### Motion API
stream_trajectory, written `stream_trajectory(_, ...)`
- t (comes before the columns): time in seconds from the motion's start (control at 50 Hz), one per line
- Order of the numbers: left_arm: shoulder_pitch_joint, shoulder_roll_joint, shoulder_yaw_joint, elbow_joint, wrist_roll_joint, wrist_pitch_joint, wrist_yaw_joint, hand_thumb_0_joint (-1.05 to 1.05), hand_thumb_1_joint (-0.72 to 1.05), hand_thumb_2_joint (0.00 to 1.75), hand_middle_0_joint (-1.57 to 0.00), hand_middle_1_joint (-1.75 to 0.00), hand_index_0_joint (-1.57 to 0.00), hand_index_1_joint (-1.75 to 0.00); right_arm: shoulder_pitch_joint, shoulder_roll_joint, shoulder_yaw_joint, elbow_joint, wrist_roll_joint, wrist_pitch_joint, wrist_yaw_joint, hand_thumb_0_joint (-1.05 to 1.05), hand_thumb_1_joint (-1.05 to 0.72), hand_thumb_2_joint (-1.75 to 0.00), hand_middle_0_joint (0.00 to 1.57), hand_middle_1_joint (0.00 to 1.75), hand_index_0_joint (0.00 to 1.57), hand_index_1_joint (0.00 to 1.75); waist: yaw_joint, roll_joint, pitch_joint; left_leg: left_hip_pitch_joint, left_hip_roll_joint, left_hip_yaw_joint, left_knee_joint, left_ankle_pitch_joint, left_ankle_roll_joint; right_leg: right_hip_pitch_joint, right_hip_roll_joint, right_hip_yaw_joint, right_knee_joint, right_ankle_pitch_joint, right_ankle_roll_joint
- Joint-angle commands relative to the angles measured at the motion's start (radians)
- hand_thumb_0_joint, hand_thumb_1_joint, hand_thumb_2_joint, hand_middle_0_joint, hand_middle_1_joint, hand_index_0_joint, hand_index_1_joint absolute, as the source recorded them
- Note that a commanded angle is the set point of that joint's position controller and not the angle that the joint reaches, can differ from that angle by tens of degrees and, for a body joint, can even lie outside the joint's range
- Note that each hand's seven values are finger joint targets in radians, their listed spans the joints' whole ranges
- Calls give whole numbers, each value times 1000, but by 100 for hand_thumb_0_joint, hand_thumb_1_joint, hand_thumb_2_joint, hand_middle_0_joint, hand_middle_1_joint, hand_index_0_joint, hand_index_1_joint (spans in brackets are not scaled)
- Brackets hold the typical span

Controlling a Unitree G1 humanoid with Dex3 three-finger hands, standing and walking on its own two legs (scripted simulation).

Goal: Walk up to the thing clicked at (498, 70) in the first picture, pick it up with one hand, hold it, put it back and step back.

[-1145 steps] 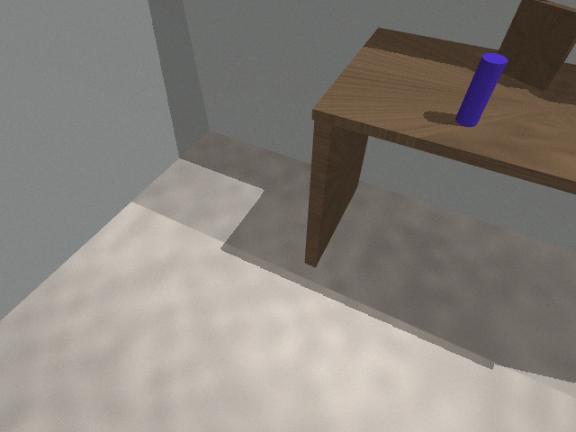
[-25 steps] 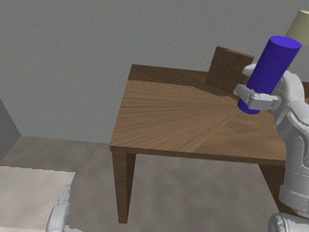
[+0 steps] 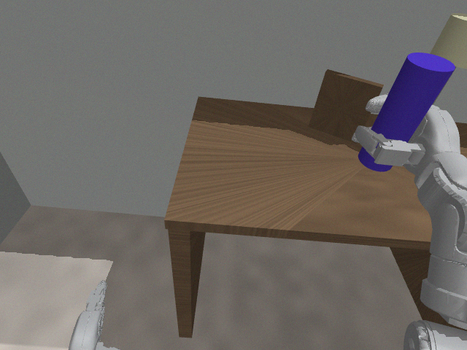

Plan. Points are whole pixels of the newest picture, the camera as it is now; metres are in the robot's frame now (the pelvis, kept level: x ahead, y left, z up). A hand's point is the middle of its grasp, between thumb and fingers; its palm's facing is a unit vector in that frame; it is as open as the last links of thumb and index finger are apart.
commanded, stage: hold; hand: right
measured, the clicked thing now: (398, 118) +0.34 -0.17 +0.30
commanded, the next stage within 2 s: crouch in 0.46 s
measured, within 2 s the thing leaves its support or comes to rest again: neither
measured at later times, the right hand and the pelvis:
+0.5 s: hand (380, 131) +0.34 -0.16 +0.28, palm faces +0.09 +1.00 -0.03, open 6.8 cm; pelvis +0.00 +0.00 +0.00, yaw +0 degrees
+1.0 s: hand (360, 144) +0.38 -0.17 +0.22, palm faces +0.12 +0.99 +0.00, open 6.8 cm; pelvis -0.01 +0.00 +0.00, yaw +0 degrees
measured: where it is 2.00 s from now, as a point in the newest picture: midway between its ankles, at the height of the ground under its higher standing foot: outside the picture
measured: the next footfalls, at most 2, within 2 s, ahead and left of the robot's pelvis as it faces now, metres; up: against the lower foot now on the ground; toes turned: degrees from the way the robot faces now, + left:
none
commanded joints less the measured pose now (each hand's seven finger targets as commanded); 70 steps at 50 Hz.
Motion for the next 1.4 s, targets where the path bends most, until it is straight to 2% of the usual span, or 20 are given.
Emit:
stream_trajectory(0.0, -169, 112, 33, -187, -6, -56, 12, 0, -57, 6, -5, -5, -4, -6, -482, -229, -69, -235, 4, -93, 0, 0, -55, -133, 140, 146, 142, 146, -6, 69, -187, 4, -29, 63, -96, 159, 10, 95, 24, -28, -72, 159, -34)
stream_trajectory(0.06, -190, 99, 22, -211, -5, -66, 12, 0, -56, 6, -5, -5, -4, -6, -459, -206, -70, -210, 11, -95, 0, 0, -58, -132, 141, 145, 142, 145, -14, 106, -204, 19, -31, 66, -94, 183, 4, 93, 26, -34, -65, 179, -36)
stream_trajectory(0.08, -138, 120, 50, -143, -3, -55, 12, 0, -56, 6, -5, -5, -5, -6, -472, -255, -100, -241, 8, -97, -5, 0, -57, -133, 141, 146, 142, 146, -15, 72, -201, 14, -29, 65, -93, 170, 10, 91, 25, -31, -69, 169, -33)
stream_trajectory(0.18, -141, 93, 14, -167, -6, -51, 11, 0, -56, 6, -5, -5, -5, -6, -467, -229, -77, -201, 7, -90, 0, 0, -55, -133, 140, 146, 142, 146, -7, 91, -163, -2, -26, 60, -107, 153, 4, 85, 29, -35, -72, 143, -39)
stream_trajectory(0.42, -158, 115, 33, -199, -6, -66, 14, 0, -56, 6, -5, -5, -5, -6, -515, -212, -56, -206, 8, -95, 0, 0, -56, -132, 140, 145, 142, 145, -5, 88, -209, 8, -28, 62, -96, 183, 7, 109, 26, -35, -67, 178, -35)
stream_trajectory(0.46, -141, 116, 34, -156, -3, -57, 14, 0, -56, 6, -5, -5, -5, -6, -498, -256, -91, -176, 0, -93, -4, 0, -53, -132, 140, 145, 142, 145, -7, 72, -181, 1, -28, 62, -102, 152, 9, 92, 27, -32, -74, 147, -36)
stream_trajectory(0.52, -187, 99, 19, -207, -6, -67, 12, 0, -56, 6, -5, -5, -4, -6, -498, -194, -45, -211, 7, -97, 2, 0, -54, -132, 140, 145, 141, 145, -10, 94, -199, 14, -29, 62, -101, 171, 5, 92, 28, -39, -70, 165, -36)
stream_trajectory(0.54, -158, 126, 48, -163, -4, -61, 11, 0, -52, 4, -4, -5, -6, -3, -493, -252, -92, -223, 5, -98, -4, 0, -52, -137, 141, 149, 143, 149, -17, 80, -202, 13, -31, 65, -99, 149, 10, 86, 26, -32, -75, 148, -34)
stream_trajectory(0.58, -182, 88, 12, -183, -6, -61, 7, 0, -54, 5, -4, -5, -5, -4, -476, -216, -64, -204, 5, -97, 2, 0, -54, -132, 141, 145, 142, 145, -16, 77, -175, 8, -32, 66, -104, 131, 9, 75, 26, -35, -80, 133, -33)
stream_trajectory(0.62, -145, 123, 51, -146, -6, -57, 8, 0, -54, 4, -4, -5, -5, -4, -461, -229, -84, -164, 9, -87, -1, 0, -53, -134, 142, 147, 143, 147, -4, 90, -176, -1, -34, 66, -104, 146, 8, 83, 22, -33, -81, 143, -34)
stream_trajectory(0.66, -148, 75, -6, -158, -4, -54, 4, 0, -54, 5, -4, -5, -5, -4, -475, -206, -59, -166, 6, -89, 1, 0, -52, -132, 140, 145, 142, 145, -6, 97, -143, -6, -31, 61, -112, 141, 5, 70, 26, -37, -78, 133, -38)
stream_trajectory(0.72, -162, 107, 30, -172, -1, -67, 11, 0, -54, 4, -4, -5, -5, -4, -487, -200, -48, -120, -1, -96, -2, 0, -54, -132, 141, 145, 142, 145, 10, 105, -152, -18, -33, 61, -110, 136, 2, 83, 24, -37, -82, 121, -39)
stream_trajectory(0.78, -157, 89, 12, -172, 0, -78, 14, 0, -54, 4, -4, -5, -5, -4, -504, -210, -54, -47, -11, -128, -3, 0, -53, -132, 141, 145, 142, 145, 17, 142, -135, -25, -29, 56, -113, 135, -4, 67, 27, -37, -78, 111, -45)
stream_trajectory(0.86, -144, 124, 51, -191, 7, -101, 22, 0, -54, 4, -4, -5, -5, -4, -577, -208, -36, 61, -32, -205, -3, 0, -52, -131, 140, 144, 141, 144, 45, 126, -165, -54, -31, 52, -99, 129, 0, 75, 17, -33, -79, 92, -43)
stream_trajectory(1.04, -79, 70, 10, -131, 15, -108, 14, 0, -55, 5, -5, -5, -5, -5, -707, -287, -61, 242, -72, -416, -18, 0, -54, -132, 140, 144, 141, 144, 18, 23, -256, -46, -26, 35, -54, 200, 12, 65, 10, -39, -37, 171, -26)
stream_trajectory(1.1, -125, 91, 26, -169, 15, -111, 14, 0, -55, 5, -5, -5, -5, -5, -691, -261, -42, 337, -74, -473, -13, 0, -54, -133, 140, 145, 141, 145, 26, 62, -264, -46, -32, 37, -49, 204, 11, 47, 4, -37, -37, 174, -27)
stream_trajectory(1.14, -126, 94, 24, -154, 21, -105, 15, 0, -54, 5, -5, -5, -5, -4, -739, -322, -75, 336, -81, -516, -22, 0, -51, -133, 139, 145, 141, 145, 11, 57, -291, -18, -29, 29, -52, 190, 12, 24, 9, -42, -33, 156, -28)
stream_trajectory(1.28, -82, 128, 50, -182, 26, -97, 34, 0, -54, 4, -5, -5, -5, -4, -775, -319, -60, 464, -90, -626, -17, 0, -49, -130, 137, 143, 139, 143, 53, 89, -337, -43, -30, 19, -49, 209, 5, 46, 8, -49, -24, 153, -36)
stream_trajectory(1.3, -92, 87, 5, -185, 25, -93, 29, 0, -54, 5, -5, -5, -5, -4, -754, -298, -44, 510, -92, -639, -15, 0, -49, -130, 137, 142, 138, 142, 46, 105, -300, -49, -33, 25, -48, 207, 6, 24, 7, -48, -27, 155, -36)
stream_trajectory(1.38, -33, 107, 35, -152, 26, -79, 30, 0, -54, 5, -5, -5, -5, -4, -762, -316, -52, 579, -97, -686, -4, 0, -50, -129, 136, 141, 137, 141, 60, 86, -295, -77, -34, 21, -41, 226, 8, 25, 4, -50, -23, 171, -34)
